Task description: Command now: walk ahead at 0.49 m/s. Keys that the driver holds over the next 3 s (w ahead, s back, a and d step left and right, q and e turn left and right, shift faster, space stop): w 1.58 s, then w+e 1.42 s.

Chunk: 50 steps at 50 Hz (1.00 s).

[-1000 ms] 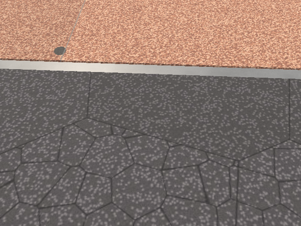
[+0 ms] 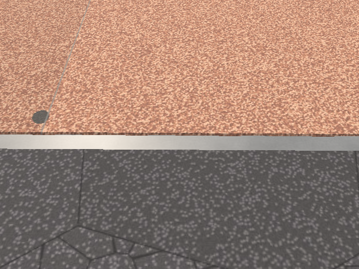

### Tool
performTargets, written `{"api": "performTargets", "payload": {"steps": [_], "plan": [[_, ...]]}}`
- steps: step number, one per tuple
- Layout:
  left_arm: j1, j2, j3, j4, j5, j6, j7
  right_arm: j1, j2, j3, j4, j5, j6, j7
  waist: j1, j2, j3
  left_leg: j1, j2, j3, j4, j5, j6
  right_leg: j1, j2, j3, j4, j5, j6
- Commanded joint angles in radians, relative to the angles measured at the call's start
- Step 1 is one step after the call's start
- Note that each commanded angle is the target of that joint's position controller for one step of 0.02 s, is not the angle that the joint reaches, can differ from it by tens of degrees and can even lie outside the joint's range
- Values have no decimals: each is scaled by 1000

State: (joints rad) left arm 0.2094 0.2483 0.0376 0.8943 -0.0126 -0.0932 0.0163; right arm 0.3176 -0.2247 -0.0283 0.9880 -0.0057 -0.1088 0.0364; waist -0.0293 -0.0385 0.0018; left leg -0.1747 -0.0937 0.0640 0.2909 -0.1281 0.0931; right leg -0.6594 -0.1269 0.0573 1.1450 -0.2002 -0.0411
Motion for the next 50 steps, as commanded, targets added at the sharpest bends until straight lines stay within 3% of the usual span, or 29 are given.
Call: {"api": "performTargets", "payload": {"steps": [1,6,9,11,13,14,15,16,17,18,19,20,21,22,23,25,28,32,38,41,42,43,44,45,46,47,48,49,50], "plan": [[34,46,14,-43,13,4,7,-38,-130,-20,-53,1,-18,-20,46,77,55,-103,278,-207,-205,82,170,-26,-42,1,-137,158,27],[-161,28,5,-95,0,-8,-10,64,-164,-27,-29,20,-2,-36,-25,79,58,12,269,-159,-186,84,123,9,12,-44,-472,312,38],[-241,35,2,-127,-9,-13,-29,112,-167,-29,-7,26,11,-37,-51,87,80,114,308,-171,-143,66,118,-3,27,-45,-561,262,29],[-258,49,4,-145,-10,-21,-42,120,-172,-34,0,26,21,-40,-44,93,83,177,340,-185,-100,82,107,7,37,-44,-605,187,5],[-195,77,15,-138,-9,-29,-49,96,-188,-40,-3,26,32,-42,3,113,49,200,349,-186,-20,213,87,120,67,-68,-645,115,-25],[-91,107,34,-109,-7,-32,-47,74,-184,-37,-9,23,37,-42,63,112,-11,188,312,-152,104,383,66,267,102,-96,-667,103,-48],[101,168,62,-54,-5,-34,-40,64,-151,-24,-22,12,39,-41,140,83,-136,88,250,-100,338,427,35,533,74,-61,-650,127,-89],[268,284,89,-26,16,-31,-35,139,-60,6,-51,0,24,-35,149,-116,-310,-273,122,-21,746,115,-34,944,-186,310,-661,93,-221],[304,252,81,-11,11,-25,-40,179,-24,20,-37,18,-3,-29,138,-264,-401,-513,26,-119,969,-415,-52,1084,-295,677,-824,-29,-311],[234,174,56,-23,6,-27,-41,101,-142,-9,-51,42,-22,-25,135,-167,-277,-609,95,-190,1062,-383,-29,984,-260,591,-843,-67,-257],[139,133,42,-47,5,-25,-39,17,-165,-15,-77,51,-29,-25,110,-102,-173,-615,150,-162,1046,-289,-16,840,-224,432,-855,-3,-218],[59,105,31,-60,9,-24,-44,-23,-153,-18,-83,39,-24,-31,77,-24,-101,-572,191,-139,983,-207,-21,695,-178,320,-893,84,-198],[22,77,23,-64,13,-26,-48,-27,-143,-26,-83,26,-11,-36,46,-22,-63,-518,223,-141,915,-155,-25,602,-137,242,-929,130,-180],[14,65,19,-56,18,-27,-52,-7,-119,-25,-79,23,4,-37,23,-37,-47,-465,234,-138,883,-125,-31,543,-112,196,-960,151,-173],[29,68,21,-44,18,-30,-54,11,-95,-23,-72,22,16,-38,13,-37,-39,-443,234,-128,863,-108,-37,512,-98,162,-980,193,-180],[65,97,29,-20,18,-33,-48,-10,-88,-26,-84,18,29,-42,3,-23,-12,-478,239,-120,807,-55,-52,499,-92,110,-1003,279,-192],[116,114,33,5,16,-24,-30,-127,-87,-31,-125,10,29,-42,26,-11,18,-566,241,-116,646,77,-72,538,-89,67,-1020,326,-186],[168,126,33,28,7,-16,-16,-270,-66,-24,-163,15,21,-31,67,-19,47,-528,209,-83,411,234,-73,556,-62,9,-1039,270,-156],[245,139,42,81,-3,6,-6,-414,-73,-18,-222,26,7,-1,99,-23,97,-554,182,-76,259,163,-41,729,-129,15,-978,271,-147],[211,160,51,80,-5,19,-2,-349,-109,-32,-216,27,-3,9,44,-49,46,-400,138,-40,222,60,-3,763,-139,6,-874,493,-121],[187,163,51,75,-3,24,-1,-250,-136,-49,-188,25,-4,6,-13,-57,-15,-249,100,-7,209,55,17,744,-111,-20,-761,658,-104],[176,140,42,66,3,28,-2,-71,-186,-75,-131,24,-3,-1,-89,-37,-121,1,98,-13,218,79,48,654,-54,-59,-555,689,-74],[193,106,25,40,24,25,-2,115,-270,-96,-96,11,2,-13,-132,112,-278,320,312,-273,227,86,116,417,23,-107,-208,341,-37],[322,-34,-12,49,10,0,-16,141,-301,-97,-81,6,4,-4,-52,368,-394,596,498,-753,74,-111,269,46,202,-28,91,-355,12],[247,82,13,54,-16,-24,-20,104,-207,-73,-89,16,1,-3,-82,246,-324,541,464,-758,18,-197,223,-62,145,84,200,-367,-10],[148,131,27,21,-34,-37,-22,15,-166,-61,-107,20,-1,-6,-66,192,-187,400,435,-601,2,-141,177,-110,94,55,197,-271,-26],[98,128,28,10,-28,-38,-13,-71,-146,-52,-126,15,-3,-5,-29,92,-118,244,401,-485,-24,-29,153,-61,39,27,149,-170,-24],[75,120,36,7,-12,-30,-6,-115,-119,-45,-130,6,-4,-2,-1,71,-66,125,363,-402,-55,49,142,-15,9,19,92,-116,-19],[101,100,38,10,-7,-17,-5,-125,-98,-38,-124,-4,-7,0,31,98,-60,60,338,-349,-85,78,134,47,-15,26,57,-80,-19]]}}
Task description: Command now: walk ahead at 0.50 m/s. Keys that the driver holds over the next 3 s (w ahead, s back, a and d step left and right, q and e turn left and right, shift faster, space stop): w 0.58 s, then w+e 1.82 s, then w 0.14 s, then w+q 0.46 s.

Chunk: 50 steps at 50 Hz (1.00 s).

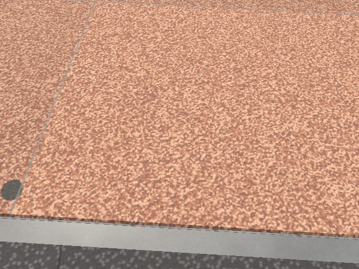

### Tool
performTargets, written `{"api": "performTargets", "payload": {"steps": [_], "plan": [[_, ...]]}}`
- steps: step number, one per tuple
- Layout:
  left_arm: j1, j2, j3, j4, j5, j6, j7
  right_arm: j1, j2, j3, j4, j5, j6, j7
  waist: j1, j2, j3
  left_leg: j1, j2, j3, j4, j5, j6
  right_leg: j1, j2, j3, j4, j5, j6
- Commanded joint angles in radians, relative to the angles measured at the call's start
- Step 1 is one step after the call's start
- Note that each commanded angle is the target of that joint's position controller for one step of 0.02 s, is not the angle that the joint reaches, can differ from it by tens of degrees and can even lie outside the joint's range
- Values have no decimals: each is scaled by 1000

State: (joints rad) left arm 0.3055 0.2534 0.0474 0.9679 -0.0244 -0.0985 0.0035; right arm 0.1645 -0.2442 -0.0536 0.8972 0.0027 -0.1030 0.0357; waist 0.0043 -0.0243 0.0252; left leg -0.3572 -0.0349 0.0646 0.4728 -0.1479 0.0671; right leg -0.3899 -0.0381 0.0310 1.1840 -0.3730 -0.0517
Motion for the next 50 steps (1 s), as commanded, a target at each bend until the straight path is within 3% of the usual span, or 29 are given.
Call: {"api": "performTargets", "payload": {"steps": [1,3,5,7,11,16,19,20,21,22,23,24,25,26,27,28,29,31,33,35,39,43,46,47,48,49,50], "plan": [[24,71,28,-59,5,1,8,37,-74,-12,-23,-13,-14,3,10,95,-77,209,265,-319,-293,112,164,-194,-110,48,-10,106,-5],[12,55,29,-66,8,18,12,69,-99,-18,-3,-8,-18,-4,20,89,-44,172,256,-263,-330,158,177,-213,-119,35,-69,141,10],[-66,62,33,-93,16,23,15,102,-126,-24,11,-8,-15,-18,6,71,-14,187,258,-235,-351,192,180,-290,-125,30,-164,228,30],[-135,57,33,-115,21,21,12,136,-129,-23,24,-5,-7,-30,-11,68,-1,218,248,-205,-358,211,166,-335,-122,24,-271,329,43],[-267,35,23,-150,15,13,-2,193,-137,-21,46,4,0,-39,-52,78,25,248,217,-138,-365,193,131,-301,-84,-13,-493,481,42],[-399,36,12,-200,4,2,-29,272,-147,-27,90,11,20,-43,-91,81,68,396,271,-141,-311,199,130,-328,-55,-28,-626,424,24],[-378,63,18,-211,1,-8,-45,255,-164,-37,98,15,32,-49,-54,104,47,457,305,-145,-234,333,108,-251,-30,-39,-672,322,-14],[-319,86,28,-197,3,-11,-45,232,-174,-40,92,16,36,-50,-17,119,9,455,297,-133,-172,483,96,-148,-1,-63,-682,297,-31],[-193,117,47,-159,6,-11,-41,205,-170,-38,86,16,40,-50,53,117,-64,426,258,-99,-32,630,75,30,35,-93,-703,309,-55],[-7,175,73,-105,12,-11,-33,197,-141,-25,72,8,41,-49,125,85,-187,289,203,-60,197,577,43,316,-11,-40,-674,340,-97],[143,278,97,-80,33,-6,-25,289,-48,3,51,-6,27,-42,114,-124,-354,-86,67,-13,597,165,-23,725,-275,355,-685,287,-232],[160,235,81,-68,21,-2,-29,313,-21,16,67,9,1,-33,105,-249,-446,-295,-29,-129,809,-412,-39,833,-381,708,-859,170,-315],[83,169,59,-80,13,-4,-29,228,-124,-11,50,35,-18,-28,105,-167,-308,-394,42,-185,893,-385,-17,723,-340,602,-879,103,-257],[-6,129,47,-103,15,-3,-27,145,-141,-15,26,46,-26,-29,83,-105,-194,-404,97,-155,872,-294,-2,569,-301,449,-898,138,-216],[-77,101,36,-112,22,-5,-31,106,-130,-18,21,36,-23,-36,48,-32,-112,-362,140,-133,802,-213,-4,409,-258,340,-937,215,-194],[-115,72,27,-115,30,-10,-34,108,-123,-27,25,23,-9,-43,13,-35,-75,-300,172,-138,734,-162,-4,307,-217,264,-971,263,-172],[-122,64,24,-109,35,-11,-37,136,-98,-26,32,19,6,-44,-11,-54,-65,-246,183,-138,702,-133,-7,247,-199,224,-1001,278,-168],[-88,84,28,-90,27,-16,-37,138,-69,-26,27,8,22,-49,-25,-48,-43,-228,186,-122,636,-102,-23,192,-179,190,-1039,336,-190],[-50,118,36,-77,24,-15,-23,61,-78,-31,-4,-2,23,-55,-19,-27,-12,-292,184,-120,521,-18,-48,198,-175,175,-1062,368,-203],[-12,127,39,-67,21,-9,-9,-25,-78,-33,-33,-6,19,-54,0,-23,5,-329,171,-121,383,91,-69,220,-163,161,-1068,369,-191],[51,138,42,-50,10,1,6,-167,-59,-25,-70,3,7,-41,40,-40,22,-264,115,-106,150,242,-85,218,-129,130,-1053,332,-157],[111,138,48,-30,0,14,13,-272,-69,-17,-109,15,-8,-23,69,-51,41,-233,91,-117,40,214,-84,283,-156,179,-985,297,-153],[91,158,61,-37,-1,27,22,-232,-117,-29,-111,18,-24,-16,27,-80,19,-120,78,-124,-13,125,-66,312,-183,237,-904,317,-130],[75,154,61,-44,-1,32,22,-169,-135,-38,-95,17,-28,-18,-8,-86,-9,-28,69,-111,-32,94,-53,304,-168,238,-847,368,-116],[60,127,53,-58,3,34,21,-38,-173,-58,-60,10,-33,-25,-66,-70,-91,161,76,-110,-39,78,-23,260,-109,209,-707,440,-90],[43,72,33,-92,18,34,17,138,-239,-76,-36,-6,-37,-33,-134,35,-249,445,242,-265,-13,44,36,103,-25,140,-407,295,-53],[168,-25,8,-122,0,17,15,214,-312,-93,-16,-10,-23,-30,-77,353,-375,765,472,-689,-104,-114,178,-269,110,30,-79,-176,8]]}}
Over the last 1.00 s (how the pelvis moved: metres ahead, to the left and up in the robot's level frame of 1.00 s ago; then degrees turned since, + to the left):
0.55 -0.01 -0.01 1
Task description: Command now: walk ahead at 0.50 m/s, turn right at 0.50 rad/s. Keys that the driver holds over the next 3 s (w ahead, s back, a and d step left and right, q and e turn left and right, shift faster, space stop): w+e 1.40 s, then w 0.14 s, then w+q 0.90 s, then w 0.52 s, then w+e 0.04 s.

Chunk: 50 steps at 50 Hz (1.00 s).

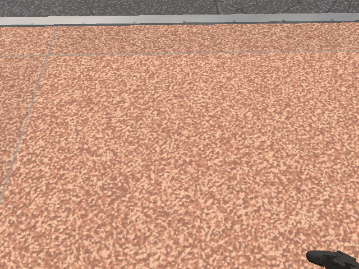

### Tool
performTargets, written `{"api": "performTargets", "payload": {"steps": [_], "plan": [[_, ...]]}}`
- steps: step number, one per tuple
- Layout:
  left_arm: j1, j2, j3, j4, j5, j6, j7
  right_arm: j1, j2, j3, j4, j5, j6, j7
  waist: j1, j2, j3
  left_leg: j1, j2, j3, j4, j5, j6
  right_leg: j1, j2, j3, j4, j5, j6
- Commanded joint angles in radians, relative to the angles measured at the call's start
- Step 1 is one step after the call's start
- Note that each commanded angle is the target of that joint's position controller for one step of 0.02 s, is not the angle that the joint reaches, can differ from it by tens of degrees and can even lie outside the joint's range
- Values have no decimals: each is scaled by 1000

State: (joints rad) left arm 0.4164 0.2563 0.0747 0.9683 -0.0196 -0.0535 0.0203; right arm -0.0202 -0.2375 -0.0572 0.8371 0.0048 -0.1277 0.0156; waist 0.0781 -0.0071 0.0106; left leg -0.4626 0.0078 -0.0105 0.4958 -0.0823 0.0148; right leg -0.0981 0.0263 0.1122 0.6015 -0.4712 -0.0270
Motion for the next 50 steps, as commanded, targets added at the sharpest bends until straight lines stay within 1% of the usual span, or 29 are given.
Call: {"api": "performTargets", "payload": {"steps": [1,2,3,4,5,6,8,12,15,19,21,23,24,25,26,27,28,29,30,31,32,34,36,38,41,45,48,49,50], "plan": [[46,71,0,-108,-22,-35,0,377,-216,-62,30,-9,3,-7,-162,278,-335,832,418,-706,-186,-325,225,-667,-17,40,659,-119,-20],[-34,134,18,-125,-28,-34,0,311,-149,-43,13,-5,3,-8,-165,185,-204,704,383,-542,-199,-313,178,-706,-58,36,689,-32,-27],[-73,126,20,-131,-24,-28,3,247,-129,-34,5,-7,6,-7,-138,110,-131,569,342,-415,-221,-224,152,-669,-102,11,673,53,-23],[-97,114,25,-138,-13,-23,3,203,-103,-28,8,-10,10,-6,-118,96,-74,466,306,-326,-252,-149,143,-639,-128,6,629,110,-20],[-90,93,29,-143,-12,-13,-1,186,-95,-24,13,-19,10,-8,-92,127,-50,396,283,-253,-282,-103,135,-591,-156,7,598,149,-20],[-88,73,28,-149,-15,-3,-5,181,-92,-25,19,-19,9,-8,-83,134,-36,357,268,-201,-309,-73,138,-565,-167,-3,579,168,-18],[-113,52,26,-172,-14,13,-9,193,-114,-34,33,-17,3,-13,-77,108,-15,334,271,-126,-344,5,157,-584,-176,-12,548,213,-10],[-195,50,24,-216,-6,21,-19,219,-151,-47,50,-18,6,-25,-85,71,11,363,271,4,-368,115,162,-638,-173,-13,383,373,7],[-293,42,14,-249,-3,15,-40,236,-172,-51,52,-13,15,-32,-116,63,37,377,254,102,-371,131,142,-604,-161,-67,224,486,2],[-415,40,4,-308,-3,18,-65,299,-204,-60,67,4,36,-34,-155,57,78,477,285,162,-344,148,126,-606,-142,-129,98,454,-19],[-431,56,8,-331,-4,21,-75,307,-222,-66,71,14,50,-33,-143,70,80,533,302,188,-289,260,109,-581,-119,-161,62,373,-45],[-369,93,27,-334,-2,26,-78,289,-253,-74,64,23,63,-36,-89,105,21,554,301,223,-142,598,90,-444,-51,-221,52,272,-84],[-254,126,48,-307,-5,27,-76,274,-262,-76,59,27,72,-38,-19,104,-41,535,281,248,22,727,74,-293,-1,-250,13,272,-113],[-77,189,84,-255,-7,30,-63,273,-246,-68,53,24,75,-40,65,70,-133,415,238,269,257,672,37,-22,40,-237,-43,330,-153],[33,293,112,-231,-11,39,-40,301,-158,-39,24,-22,66,-37,64,-141,-208,104,170,267,603,66,-14,264,-170,89,-55,378,-222],[-22,346,106,-270,-8,22,-46,338,-81,-10,-35,-16,26,-23,-29,-284,-352,-244,-31,64,882,-523,-52,496,-363,675,-254,134,-416],[-5,251,77,-273,1,7,-57,205,-173,-29,-51,27,-9,-11,44,-119,-322,-355,14,-70,930,-469,-25,471,-363,657,-335,126,-364],[-38,209,64,-268,5,-6,-58,160,-178,-30,-70,46,-24,-7,26,-95,-203,-396,52,-57,883,-381,4,366,-331,511,-325,193,-323],[-112,177,53,-280,3,-13,-58,168,-168,-29,-52,27,-27,-16,-25,-4,-129,-332,98,-63,796,-302,7,206,-284,391,-323,295,-289],[-177,144,42,-294,7,-14,-53,186,-180,-39,-40,5,-18,-22,-65,-9,-94,-251,128,-68,709,-257,0,80,-247,302,-332,382,-265],[-207,132,36,-309,17,-15,-48,204,-182,-43,-37,1,-3,-20,-92,-32,-79,-188,141,-73,671,-229,-6,0,-224,266,-355,425,-259],[-199,146,38,-308,12,-21,-38,202,-160,-43,-47,-11,19,-20,-104,-26,-66,-154,130,-57,591,-187,-35,-73,-201,222,-383,504,-267],[-161,172,44,-298,8,-24,-23,138,-139,-37,-73,-21,29,-24,-92,-21,-39,-182,109,-46,473,-93,-63,-99,-181,180,-396,544,-264],[-127,176,46,-288,5,-21,-12,62,-122,-30,-99,-21,27,-22,-65,-35,-19,-185,83,-47,322,34,-76,-106,-153,151,-392,518,-239],[-88,177,46,-274,0,-15,-5,-34,-104,-18,-131,-10,19,-9,-26,-69,3,-122,36,-39,125,177,-71,-129,-125,137,-382,425,-199],[-33,173,47,-249,-7,-6,-3,-95,-130,-20,-170,2,4,9,-4,-82,12,-88,11,-61,16,165,-49,-58,-160,217,-307,385,-185],[-40,176,49,-250,-3,7,6,-49,-163,-31,-169,5,-11,16,-36,-120,-1,-12,-4,-61,-22,37,-20,1,-183,292,-217,434,-167],[-56,168,46,-256,-3,12,6,21,-174,-40,-151,3,-16,13,-74,-133,-25,82,-15,-41,-55,26,0,-4,-163,295,-167,485,-152],[-71,135,33,-268,0,11,3,131,-206,-55,-128,-9,-21,7,-128,-119,-103,267,18,-56,-61,38,36,-46,-106,260,-35,539,-120]]}}
Over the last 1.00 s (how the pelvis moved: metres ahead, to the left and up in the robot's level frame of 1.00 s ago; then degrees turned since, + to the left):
0.54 -0.03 -0.01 -10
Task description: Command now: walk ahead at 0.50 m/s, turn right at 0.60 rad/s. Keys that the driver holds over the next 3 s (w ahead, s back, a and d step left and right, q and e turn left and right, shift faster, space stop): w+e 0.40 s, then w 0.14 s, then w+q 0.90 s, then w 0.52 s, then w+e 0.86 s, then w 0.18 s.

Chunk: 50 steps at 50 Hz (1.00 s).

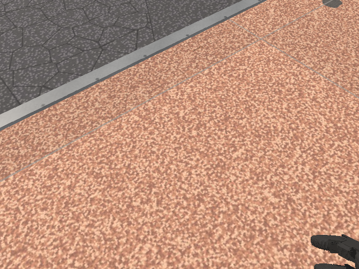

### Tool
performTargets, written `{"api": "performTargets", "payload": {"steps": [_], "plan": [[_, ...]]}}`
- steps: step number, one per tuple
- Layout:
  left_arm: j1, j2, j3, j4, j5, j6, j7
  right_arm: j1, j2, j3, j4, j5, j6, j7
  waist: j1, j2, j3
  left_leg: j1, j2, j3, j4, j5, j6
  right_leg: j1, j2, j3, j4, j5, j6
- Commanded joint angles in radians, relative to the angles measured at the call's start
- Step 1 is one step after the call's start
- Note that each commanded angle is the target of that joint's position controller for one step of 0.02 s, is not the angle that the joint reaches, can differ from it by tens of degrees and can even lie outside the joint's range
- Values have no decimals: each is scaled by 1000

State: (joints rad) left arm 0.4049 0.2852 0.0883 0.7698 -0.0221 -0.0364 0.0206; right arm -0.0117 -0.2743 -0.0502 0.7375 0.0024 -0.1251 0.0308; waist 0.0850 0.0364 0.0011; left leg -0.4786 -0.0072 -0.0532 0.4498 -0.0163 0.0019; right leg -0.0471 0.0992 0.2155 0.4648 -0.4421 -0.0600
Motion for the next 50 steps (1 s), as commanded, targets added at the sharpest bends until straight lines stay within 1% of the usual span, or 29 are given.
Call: {"api": "performTargets", "payload": {"steps": [1,2,3,4,5,6,7,8,10,13,17,20,22,24,25,26,27,28,29,30,31,32,33,35,37,39,42,47,50], "plan": [[-62,55,-2,-95,21,-8,0,289,-228,-77,-14,-20,-24,-17,-200,-56,-246,562,207,-179,15,-66,110,-240,-111,69,387,358,-46],[99,-5,-19,-119,-12,-20,-2,370,-296,-93,22,-28,-9,-13,-123,309,-363,874,431,-666,-83,-258,281,-611,18,-38,710,-154,23],[92,107,-3,-90,-26,-21,2,346,-195,-72,6,0,-3,-9,-144,211,-300,839,438,-742,-133,-481,266,-737,-70,-9,843,-139,33],[-27,164,13,-101,-19,-15,1,298,-127,-54,-9,3,5,-15,-173,105,-165,707,390,-563,-149,-475,215,-765,-107,-32,864,-42,38],[-86,158,14,-113,-7,-10,2,244,-113,-45,-15,-7,13,-16,-155,35,-88,570,346,-427,-168,-357,185,-727,-144,-66,840,32,42],[-122,144,17,-127,4,-9,-1,213,-95,-39,-8,-13,18,-18,-136,33,-30,467,307,-336,-192,-255,177,-702,-171,-69,789,79,42],[-116,124,18,-130,-1,-5,-8,201,-84,-33,-3,-20,17,-20,-111,55,-13,402,277,-256,-217,-192,164,-653,-197,-73,757,107,38],[-106,101,15,-132,-9,1,-12,199,-83,-34,3,-18,13,-21,-102,76,-7,371,263,-203,-243,-159,164,-629,-207,-87,731,120,38],[-123,69,7,-149,-8,12,-14,209,-103,-42,19,-8,4,-21,-97,65,5,354,268,-127,-279,-81,184,-648,-221,-103,688,148,45],[-171,58,2,-175,-2,14,-19,223,-139,-54,35,-9,3,-24,-101,37,9,384,280,-31,-299,34,196,-698,-231,-107,581,259,59],[-279,41,-9,-198,-2,1,-44,239,-162,-56,48,-5,18,-31,-140,25,36,409,244,119,-298,97,159,-653,-215,-169,357,453,51],[-372,31,-17,-232,-3,-1,-64,290,-188,-61,67,5,34,-34,-174,18,68,468,264,169,-288,107,145,-638,-197,-221,243,461,36],[-406,32,-18,-255,-4,-2,-72,323,-203,-64,84,19,46,-30,-174,20,84,514,290,177,-264,175,142,-618,-176,-239,190,389,12],[-377,60,-4,-261,4,-2,-74,324,-231,-70,91,30,57,-32,-131,48,53,557,303,200,-170,459,132,-521,-122,-277,154,281,-28],[-306,89,11,-246,10,-1,-72,319,-246,-72,94,33,62,-34,-79,63,3,563,297,219,-60,619,121,-409,-84,-299,130,250,-52],[-149,131,38,-199,9,1,-65,307,-236,-65,96,34,68,-38,13,47,-79,503,267,253,121,677,96,-181,-43,-315,57,326,-85],[18,197,66,-154,8,9,-48,314,-193,-45,85,15,63,-41,85,-8,-176,284,230,262,378,448,58,129,-116,-189,76,379,-124],[25,312,77,-148,8,4,-38,426,-53,4,41,-15,43,-25,-24,-283,-290,-151,58,222,768,-449,-5,464,-417,351,20,257,-294],[58,230,51,-170,11,-6,-40,365,-128,-7,64,22,15,-14,44,-193,-426,-225,29,2,915,-588,4,475,-500,558,-109,210,-331],[13,183,33,-153,21,-18,-46,257,-179,-25,28,62,7,-9,55,-147,-271,-303,71,-10,938,-520,17,369,-465,372,-122,301,-277],[-45,159,24,-145,18,-25,-46,226,-161,-18,19,57,5,-11,14,-108,-172,-290,117,-7,864,-433,25,221,-422,227,-127,384,-237],[-105,123,14,-141,20,-30,-47,216,-156,-21,28,35,10,-15,-22,-87,-108,-250,148,-6,796,-374,21,94,-385,131,-153,438,-210],[-148,91,3,-144,27,-38,-47,249,-157,-27,42,30,26,-15,-61,-104,-81,-183,170,-20,762,-326,17,1,-357,61,-192,466,-194],[-177,86,5,-130,31,-59,-46,305,-120,-24,65,32,58,-16,-98,-108,-61,-118,171,-27,728,-272,-1,-93,-352,-9,-269,460,-197],[-182,98,10,-108,37,-75,-40,281,-100,-22,60,29,77,-23,-105,-91,-11,-155,164,-46,674,-200,-19,-132,-347,-92,-319,478,-188],[-166,99,11,-85,44,-80,-30,237,-92,-23,47,25,79,-24,-93,-83,20,-216,151,-66,584,-91,-30,-109,-333,-166,-335,502,-168],[-166,107,11,-67,41,-80,-20,176,-74,-19,31,21,69,-10,-72,-83,40,-203,127,-34,397,91,-24,-83,-302,-276,-346,514,-125],[-87,137,22,-13,24,-59,-11,30,-44,-1,-37,17,64,20,-6,-65,94,-244,105,43,210,105,14,64,-350,-346,-318,566,-104],[-88,162,30,0,11,-32,-3,10,-61,-6,-80,17,65,40,-23,-89,81,-237,68,99,170,-40,56,168,-380,-374,-215,808,-80]]}}
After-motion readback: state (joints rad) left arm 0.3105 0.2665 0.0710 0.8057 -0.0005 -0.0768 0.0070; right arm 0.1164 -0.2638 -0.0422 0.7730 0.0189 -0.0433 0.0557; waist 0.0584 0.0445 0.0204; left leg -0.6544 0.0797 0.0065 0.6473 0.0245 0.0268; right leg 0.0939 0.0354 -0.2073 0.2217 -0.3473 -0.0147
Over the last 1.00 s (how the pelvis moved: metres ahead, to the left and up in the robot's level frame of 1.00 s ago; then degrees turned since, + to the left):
0.51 -0.15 0.00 -36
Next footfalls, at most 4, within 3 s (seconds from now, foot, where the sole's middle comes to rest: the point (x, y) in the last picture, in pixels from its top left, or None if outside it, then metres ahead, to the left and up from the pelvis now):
0.02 left None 0.17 0.13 -0.76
0.54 right None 0.40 -0.20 -0.76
1.08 left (220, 201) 0.75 -0.04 -0.76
1.56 right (264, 148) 1.04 -0.24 -0.76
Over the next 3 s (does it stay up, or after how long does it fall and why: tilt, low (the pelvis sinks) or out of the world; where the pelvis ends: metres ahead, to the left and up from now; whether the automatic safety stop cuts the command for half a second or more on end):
stays up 1.62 -0.09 0.01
